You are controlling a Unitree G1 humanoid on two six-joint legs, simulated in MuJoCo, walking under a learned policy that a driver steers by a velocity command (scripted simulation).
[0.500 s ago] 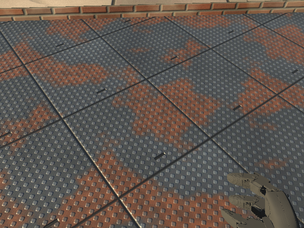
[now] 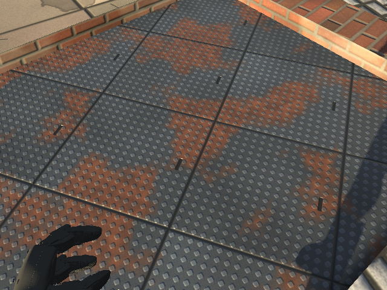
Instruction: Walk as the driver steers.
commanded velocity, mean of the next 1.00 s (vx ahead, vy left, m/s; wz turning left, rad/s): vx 1.00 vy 0.00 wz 0.79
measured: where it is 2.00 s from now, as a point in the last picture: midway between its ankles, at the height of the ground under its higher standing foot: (21, 155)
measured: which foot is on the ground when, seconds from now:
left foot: down 0.00-0.18, up 0.20-0.54, down 0.56-0.98, up 1.00-1.00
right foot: up 0.00-0.14, down 0.16-0.56, up 0.58-0.96, down 0.98-1.00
